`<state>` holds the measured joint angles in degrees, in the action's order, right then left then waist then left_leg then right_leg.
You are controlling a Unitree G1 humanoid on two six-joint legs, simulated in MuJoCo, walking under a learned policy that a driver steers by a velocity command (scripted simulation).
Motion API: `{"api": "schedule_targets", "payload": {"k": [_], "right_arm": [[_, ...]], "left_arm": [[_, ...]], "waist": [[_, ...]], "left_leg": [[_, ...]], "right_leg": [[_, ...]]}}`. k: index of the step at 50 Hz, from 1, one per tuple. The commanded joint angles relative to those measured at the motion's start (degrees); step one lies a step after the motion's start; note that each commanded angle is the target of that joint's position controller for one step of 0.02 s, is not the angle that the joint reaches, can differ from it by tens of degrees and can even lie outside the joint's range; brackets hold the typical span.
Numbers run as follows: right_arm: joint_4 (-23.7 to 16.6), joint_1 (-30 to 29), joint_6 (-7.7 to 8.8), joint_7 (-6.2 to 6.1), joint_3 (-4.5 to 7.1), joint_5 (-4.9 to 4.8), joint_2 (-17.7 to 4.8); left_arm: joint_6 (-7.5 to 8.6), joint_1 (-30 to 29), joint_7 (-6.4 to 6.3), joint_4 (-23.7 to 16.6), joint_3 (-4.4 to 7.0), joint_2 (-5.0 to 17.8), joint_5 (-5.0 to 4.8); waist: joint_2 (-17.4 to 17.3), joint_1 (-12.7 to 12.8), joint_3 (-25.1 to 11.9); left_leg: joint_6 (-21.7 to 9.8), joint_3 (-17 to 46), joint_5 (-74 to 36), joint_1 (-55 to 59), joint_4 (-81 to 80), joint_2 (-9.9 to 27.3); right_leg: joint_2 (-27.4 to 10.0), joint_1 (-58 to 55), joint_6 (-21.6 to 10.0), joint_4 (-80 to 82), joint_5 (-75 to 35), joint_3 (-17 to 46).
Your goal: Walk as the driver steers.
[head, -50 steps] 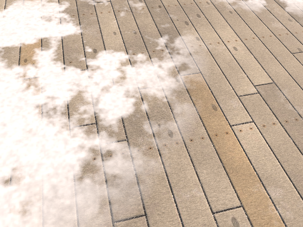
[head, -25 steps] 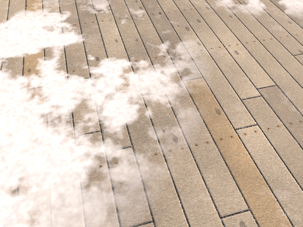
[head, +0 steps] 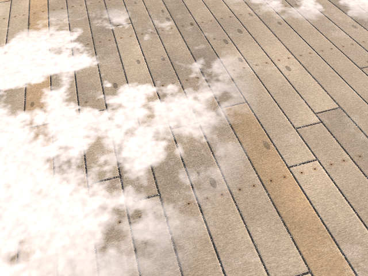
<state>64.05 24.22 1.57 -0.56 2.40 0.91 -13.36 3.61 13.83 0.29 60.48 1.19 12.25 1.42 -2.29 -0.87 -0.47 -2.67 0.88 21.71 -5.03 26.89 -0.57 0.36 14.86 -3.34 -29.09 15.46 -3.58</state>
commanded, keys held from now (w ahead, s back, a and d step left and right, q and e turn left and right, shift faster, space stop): w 1.00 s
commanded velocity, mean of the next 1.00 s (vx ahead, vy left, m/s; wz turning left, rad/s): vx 0.47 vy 0.00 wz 0.00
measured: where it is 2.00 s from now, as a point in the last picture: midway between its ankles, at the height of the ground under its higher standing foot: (191, 153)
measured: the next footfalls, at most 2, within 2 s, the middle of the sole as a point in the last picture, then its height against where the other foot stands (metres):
left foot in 0.46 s outside the picture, level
right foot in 1.00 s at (228, 229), level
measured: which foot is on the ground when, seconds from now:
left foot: down 0.00-0.00, up 0.02-0.44, down 0.46-1.00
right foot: down 0.00-0.48, up 0.50-0.98, down 1.00-1.00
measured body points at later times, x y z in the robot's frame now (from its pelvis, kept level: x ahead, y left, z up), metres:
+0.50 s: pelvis +0.26 +0.00 -0.02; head +0.29 +0.00 +0.43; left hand +0.16 +0.23 -0.17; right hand +0.43 -0.24 -0.14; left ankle +0.37 +0.06 -0.74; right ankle +0.04 -0.09 -0.69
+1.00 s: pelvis +0.55 -0.02 -0.01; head +0.58 -0.03 +0.44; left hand +0.75 +0.18 -0.12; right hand +0.44 -0.25 -0.16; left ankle +0.37 +0.06 -0.73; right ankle +0.67 -0.10 -0.74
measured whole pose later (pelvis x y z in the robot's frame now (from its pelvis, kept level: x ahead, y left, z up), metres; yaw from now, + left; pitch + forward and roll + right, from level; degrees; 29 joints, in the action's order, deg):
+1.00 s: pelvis +0.55 -0.02 -0.01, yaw +0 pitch +1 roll +1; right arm 62.6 27.6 5.0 -0.9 1.6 1.5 -10.1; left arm 3.9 -0.6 1.1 50.5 1.5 10.1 1.6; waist 0.4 -3.8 3.7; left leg -3.0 -4.3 24.9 7.2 18.3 -3.2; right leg -0.1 26.2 -6.4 -29.0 5.7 -5.6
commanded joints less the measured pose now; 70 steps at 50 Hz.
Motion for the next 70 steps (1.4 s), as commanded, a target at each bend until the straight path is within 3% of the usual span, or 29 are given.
{"api": "schedule_targets", "payload": {"k": [1,2,3,5,10,17,20,22,23,24,25,26,28,30,33,41,45,48,50,51,52,53,54,55,56,57,61,66,70], "right_arm": [[-7.8,-7.1,1.95,0.86,-0.52,0.22,-0.5],[-8.3,-9.4,1.8,1.18,0.54,1.73,-5.2],[-8.3,-10.4,2.06,1.87,0.45,1.49,-4.2],[-7.3,-9.4,2.53,2.62,0.33,1.05,-2.8],[-9.3,-14.7,0.97,2.79,0.43,1.11,-2.4],[-15.7,-28.7,0.84,2.53,-0.82,0.16,-0.8],[-15.2,-23.7,1.35,1.64,0.08,0.19,-3.0],[-10.3,-8.6,2.17,0.76,1.59,0.2,-5.3],[-7.9,0.2,2.54,0.13,2.67,1.2,-7.9],[-7.6,5.5,2.53,-0.09,4.26,2.76,-13.9],[-7.6,2.1,1.82,0.85,4.16,0.76,-12.5],[-8.8,-5.6,1.8,0.97,3.5,-0.34,-10.1],[-9.3,-10.6,2.9,1.23,1.73,-0.09,-3.6],[-7.7,-9.5,3.73,0.83,0.86,-0.06,-1.5],[-5.9,-4.9,4.77,0.6,1.0,-0.06,-3.4],[-4.1,4.0,4.6,0.37,0.3,-0.28,-3.4],[-2.9,6.9,4.19,-0.28,0.36,0.42,-4.1],[-3.0,4.6,3.99,-0.78,0.71,0.78,-5.4],[-3.6,2.6,3.71,-0.61,0.68,0.27,-5.5],[-6.0,4.1,3.87,-0.07,-0.35,-1.37,-1.9],[-5.6,8.7,3.87,0.37,0.08,-2.55,-1.1],[-6.3,3.3,3.5,0.04,1.21,-1.06,-5.2],[-7.8,-1.5,3.85,0.28,1.09,-0.6,-4.0],[-7.7,-2.6,3.75,0.39,0.98,-0.65,-2.5],[-7.8,-2.8,3.0,0.57,1.15,0.31,-2.0],[-7.0,-0.5,2.03,1.02,0.87,0.85,-0.2],[-9.1,-5.2,0.06,2.0,1.22,1.0,-0.2],[-13.5,-16.3,0.18,2.71,0.72,0.42,0.1],[-16.6,-23.6,0.38,3.1,-0.04,0.58,0.6]], "left_arm": [[0.35,24.0,-0.83,4.7,3.45,13.2,0.01],[-0.1,19.3,-0.93,4.0,2.83,10.2,0.0],[0.28,13.2,-0.52,1.5,2.27,8.1,-0.1],[1.4,9.1,-0.46,-0.2,1.58,5.8,-0.44],[2.61,15.4,-1.0,2.3,0.67,4.0,-0.7],[2.59,17.5,-1.39,2.9,0.3,4.5,-0.44],[2.75,15.3,-1.63,2.8,0.71,6.0,-0.36],[2.19,13.4,-1.73,2.4,1.19,7.2,-0.26],[2.07,13.3,-1.49,1.7,0.99,6.6,-0.56],[1.85,19.5,-0.64,0.2,-0.2,0.1,-2.27],[1.72,18.9,-0.4,0.8,1.01,3.4,-1.41],[1.56,12.6,-0.45,-1.4,1.66,5.0,-0.67],[1.76,7.6,-0.08,-2.5,1.69,3.5,-0.13],[0.2,9.7,0.53,-2.1,1.37,1.3,0.96],[-1.02,5.6,0.94,-3.9,1.53,1.2,0.91],[-0.92,-13.5,1.53,-10.8,0.72,0.8,-0.17],[-0.42,-17.8,1.35,-13.0,0.86,1.7,-0.16],[0.38,-11.9,0.73,-11.9,1.75,3.3,-0.1],[1.38,5.4,-0.29,-6.4,3.4,6.3,0.76],[1.62,14.5,-1.01,-5.1,4.94,12.0,2.41],[0.65,14.9,-0.41,-4.6,5.74,13.7,1.16],[0.16,8.2,0.01,-5.7,5.13,11.1,-0.28],[0.44,3.1,0.19,-6.6,4.11,7.4,-0.65],[0.91,0.6,0.21,-6.6,3.32,4.5,-0.26],[1.48,0.9,-0.08,-5.7,2.69,2.7,-0.22],[1.81,1.4,-0.35,-5.0,2.41,2.0,-0.31],[3.49,5.6,-0.65,-3.5,2.74,4.4,-0.35],[3.61,8.5,-0.87,-3.3,2.21,3.9,-0.43],[3.41,12.5,-1.71,-2.2,2.25,4.9,-0.44]], "waist": [[22.0,9.4,2.4],[11.7,6.2,7.2],[6.6,3.7,9.4],[4.1,1.0,8.0],[5.7,1.1,6.5],[7.6,3.1,8.8],[7.8,-0.2,5.6],[7.1,-6.5,-2.5],[5.1,-9.6,-7.3],[-6.7,-6.8,-15.2],[-5.2,-5.8,-16.4],[-2.2,-2.7,-5.6],[2.4,0.0,3.1],[0.8,2.8,3.4],[0.5,3.2,4.8],[-0.8,-1.7,6.7],[-1.3,-2.7,7.0],[-2.4,1.0,4.0],[-0.9,8.4,-4.9],[6.6,9.9,-13.1],[15.7,7.5,-19.5],[6.3,5.5,-11.6],[4.3,4.4,-4.0],[2.4,2.3,0.3],[2.9,0.9,2.2],[3.8,-0.5,2.2],[5.1,-1.1,4.4],[5.3,0.8,6.3],[5.8,3.1,7.1]], "left_leg": [[-3.3,-5.1,11.6,-37.7,26.2,-3.9],[-4.1,-0.4,8.8,-39.5,35.2,0.6],[-4.3,1.2,2.4,-39.5,36.9,2.9],[-2.8,0.9,-5.7,-35.3,34.7,5.2],[0.4,-3.5,-11.2,-37.0,31.2,4.9],[-0.8,-8.2,-18.2,-29.2,9.7,1.5],[-4.2,-8.7,-15.7,-20.7,6.4,-1.3],[-6.4,-8.6,-15.3,-5.5,2.2,-3.7],[-8.3,-2.6,-12.3,7.9,0.9,2.2],[-15.3,24.3,-3.1,24.1,-1.7,20.3],[-18.3,41.3,2.3,22.6,-11.7,23.7],[-16.1,32.6,7.8,13.5,-13.6,21.7],[-12.3,19.7,-3.4,-0.9,-17.1,17.0],[-10.7,12.7,-10.3,-7.6,-18.9,14.0],[-10.5,7.0,-17.7,-7.4,-20.2,12.0],[-7.7,0.6,-32.3,1.5,-19.9,9.2],[-8.4,1.0,-39.6,10.3,-16.6,12.2],[-7.1,-0.5,-58.2,12.9,-7.5,13.0],[-5.2,-3.0,-55.2,5.6,12.2,10.1],[-3.3,-5.7,-32.5,-10.8,31.4,5.7],[-2.0,-3.5,8.0,-25.4,49.4,-4.6],[-3.0,2.3,4.2,-30.8,51.8,-0.2],[-3.1,2.3,-0.4,-31.8,49.3,1.9],[-3.1,2.3,-3.2,-29.6,45.3,4.0],[-2.7,2.7,-4.3,-27.1,42.2,5.0],[-2.1,2.4,-5.0,-24.1,40.7,5.3],[-1.0,1.5,-10.6,-28.5,36.5,6.0],[-0.3,-1.6,-21.2,-32.3,22.8,5.6],[-1.7,-6.3,-23.0,-31.2,12.6,4.4]], "right_leg": [[-21.8,-26.2,-8.8,23.7,30.4,40.1],[-22.5,-20.0,-10.1,23.1,32.0,40.2],[-20.0,-15.8,-9.3,22.5,26.6,34.7],[-15.2,-13.7,-7.0,23.5,10.2,24.2],[-11.4,-16.8,-7.0,21.8,-19.2,12.0],[-10.5,-15.5,-6.9,21.8,-34.3,6.4],[-11.9,-19.5,-5.7,14.2,-53.2,4.7],[-10.6,-19.6,-4.2,-3.7,-58.8,3.0],[-8.7,-10.4,-3.6,-17.4,-45.1,2.2],[-0.1,8.7,-1.4,-40.9,-9.2,-0.5],[4.3,17.2,-2.1,-50.9,12.8,6.2],[-0.2,21.7,-2.9,-51.1,7.4,7.4],[-4.3,18.2,-3.0,-44.0,0.6,7.0],[-5.7,12.4,-1.7,-39.5,0.3,6.5],[-6.5,15.7,-0.1,-34.2,-2.9,4.4],[-4.8,20.4,1.8,-10.7,-16.6,-1.0],[-3.2,21.1,-0.1,-5.0,-13.6,-1.5],[0.4,11.5,-3.1,-1.6,-6.4,-2.6],[0.2,-10.2,-6.3,3.4,-9.1,-1.0],[-14.9,-27.8,-10.8,3.9,-4.1,17.3],[-25.7,-35.9,-18.0,11.6,-3.8,42.4],[-22.5,-29.3,-15.8,12.8,-0.3,36.3],[-20.5,-20.7,-14.1,14.8,-1.9,28.5],[-18.0,-13.7,-11.4,17.2,-5.7,22.3],[-15.9,-9.4,-9.3,18.1,-10.1,17.7],[-14.8,-6.2,-8.2,19.6,-9.3,14.5],[-13.5,-5.5,-7.0,22.4,-14.8,7.0],[-11.2,-8.4,-4.6,22.8,-22.3,-1.3],[-12.9,-14.6,-4.2,21.3,-29.1,-4.9]]}}
Velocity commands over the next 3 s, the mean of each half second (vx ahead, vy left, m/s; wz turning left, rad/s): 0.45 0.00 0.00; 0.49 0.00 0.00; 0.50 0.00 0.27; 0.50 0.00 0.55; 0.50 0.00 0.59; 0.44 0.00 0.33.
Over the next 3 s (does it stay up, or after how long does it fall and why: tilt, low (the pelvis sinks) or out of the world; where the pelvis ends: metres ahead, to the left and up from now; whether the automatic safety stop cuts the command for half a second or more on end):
stays up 1.44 0.38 0.01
